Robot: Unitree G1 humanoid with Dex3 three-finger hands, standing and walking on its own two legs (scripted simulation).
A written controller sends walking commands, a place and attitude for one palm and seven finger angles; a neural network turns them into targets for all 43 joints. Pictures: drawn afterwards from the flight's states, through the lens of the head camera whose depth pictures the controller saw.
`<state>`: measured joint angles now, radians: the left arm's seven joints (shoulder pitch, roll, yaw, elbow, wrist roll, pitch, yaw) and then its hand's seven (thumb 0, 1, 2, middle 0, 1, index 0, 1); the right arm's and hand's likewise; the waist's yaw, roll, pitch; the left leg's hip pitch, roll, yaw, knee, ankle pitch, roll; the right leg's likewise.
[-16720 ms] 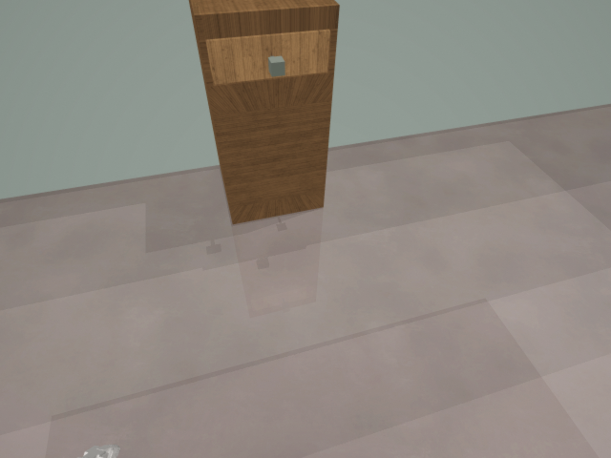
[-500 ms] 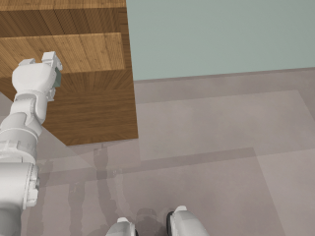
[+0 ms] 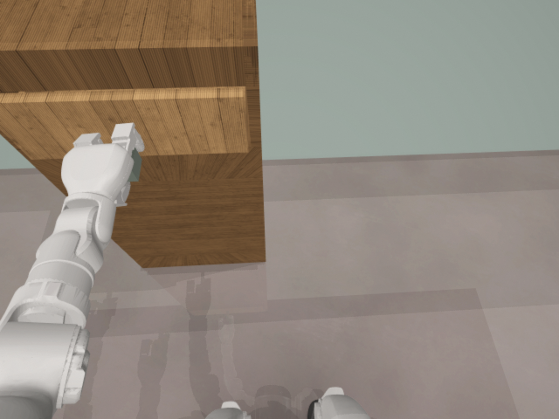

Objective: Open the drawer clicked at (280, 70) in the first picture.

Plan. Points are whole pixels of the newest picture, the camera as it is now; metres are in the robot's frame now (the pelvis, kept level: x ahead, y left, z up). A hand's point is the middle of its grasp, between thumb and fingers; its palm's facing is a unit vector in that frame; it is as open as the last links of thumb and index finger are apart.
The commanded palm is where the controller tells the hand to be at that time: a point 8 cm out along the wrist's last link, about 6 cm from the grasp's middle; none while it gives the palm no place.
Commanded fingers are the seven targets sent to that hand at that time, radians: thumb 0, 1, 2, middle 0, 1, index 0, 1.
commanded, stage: pull the drawer open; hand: left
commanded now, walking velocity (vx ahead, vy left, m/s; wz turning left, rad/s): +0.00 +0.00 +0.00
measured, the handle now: (123, 151) +0.51 +0.25 +0.01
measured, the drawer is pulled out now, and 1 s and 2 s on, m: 0.02 0.13 0.30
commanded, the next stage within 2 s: none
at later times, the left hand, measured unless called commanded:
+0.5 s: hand (113, 212) +0.41 +0.25 -0.01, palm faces -0.05 -0.06 -1.00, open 8.3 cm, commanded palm +0.36 +0.25 +0.05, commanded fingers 0.00 0.90 0.90 -0.40 -1.35 -0.40 -1.35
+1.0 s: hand (105, 256) +0.34 +0.24 -0.01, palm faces -0.03 -0.02 -1.00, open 8.4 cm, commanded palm +0.32 +0.24 +0.05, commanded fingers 0.00 0.90 0.90 -0.40 -1.35 -0.40 -1.35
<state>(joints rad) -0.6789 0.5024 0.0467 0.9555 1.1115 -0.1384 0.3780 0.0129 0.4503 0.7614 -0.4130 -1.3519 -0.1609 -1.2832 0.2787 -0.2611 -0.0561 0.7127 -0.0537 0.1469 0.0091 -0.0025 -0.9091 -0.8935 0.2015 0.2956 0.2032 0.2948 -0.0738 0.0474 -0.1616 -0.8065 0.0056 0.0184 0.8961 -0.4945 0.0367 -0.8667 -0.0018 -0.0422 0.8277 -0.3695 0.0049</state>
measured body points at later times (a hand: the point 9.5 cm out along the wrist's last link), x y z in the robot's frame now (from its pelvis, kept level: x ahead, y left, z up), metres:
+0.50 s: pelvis +0.00 +0.00 +0.01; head +0.11 -0.01 +0.45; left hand +0.41 +0.25 +0.05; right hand +0.01 -0.28 -0.12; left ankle -0.06 +0.09 -0.69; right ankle +0.00 -0.13 -0.69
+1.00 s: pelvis +0.00 -0.01 +0.01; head +0.08 -0.02 +0.45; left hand +0.34 +0.24 +0.05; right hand +0.17 -0.26 -0.11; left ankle -0.06 +0.09 -0.69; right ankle +0.00 -0.13 -0.69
